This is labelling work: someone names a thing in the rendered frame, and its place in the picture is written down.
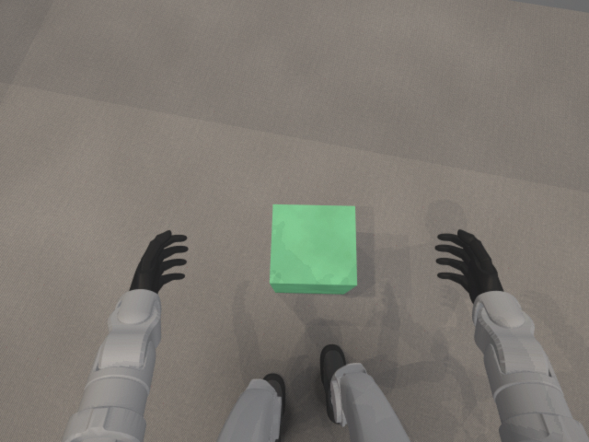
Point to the right robot hand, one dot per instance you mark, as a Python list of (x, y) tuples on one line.
[(479, 274)]

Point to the carton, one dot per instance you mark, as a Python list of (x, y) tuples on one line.
[(313, 249)]

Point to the right robot thigh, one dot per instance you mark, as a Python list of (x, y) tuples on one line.
[(359, 403)]

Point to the robot right forearm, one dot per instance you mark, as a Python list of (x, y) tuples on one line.
[(528, 396)]

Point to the left robot hand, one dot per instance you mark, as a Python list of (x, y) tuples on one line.
[(148, 274)]

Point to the robot right shin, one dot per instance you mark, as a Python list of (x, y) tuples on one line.
[(354, 367)]

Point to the robot left forearm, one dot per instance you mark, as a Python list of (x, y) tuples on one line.
[(119, 382)]

